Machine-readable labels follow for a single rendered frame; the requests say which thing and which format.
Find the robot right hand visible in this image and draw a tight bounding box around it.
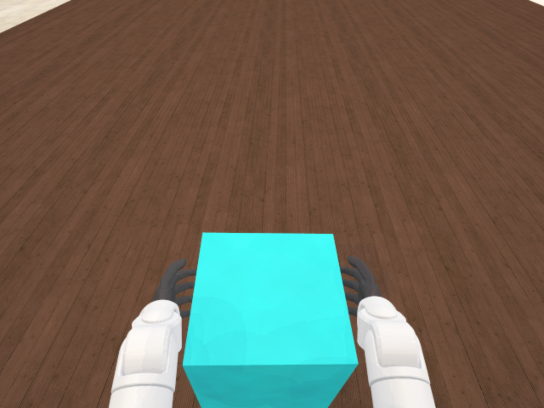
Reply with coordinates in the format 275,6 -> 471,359
339,256 -> 382,317

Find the robot left forearm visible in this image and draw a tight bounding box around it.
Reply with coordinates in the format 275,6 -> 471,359
109,300 -> 182,408

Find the robot right forearm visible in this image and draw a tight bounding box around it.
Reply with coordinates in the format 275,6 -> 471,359
357,296 -> 436,408

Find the carton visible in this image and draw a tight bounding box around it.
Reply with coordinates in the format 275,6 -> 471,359
183,233 -> 359,408

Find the robot left hand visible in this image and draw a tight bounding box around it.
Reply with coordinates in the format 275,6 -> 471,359
152,258 -> 197,319

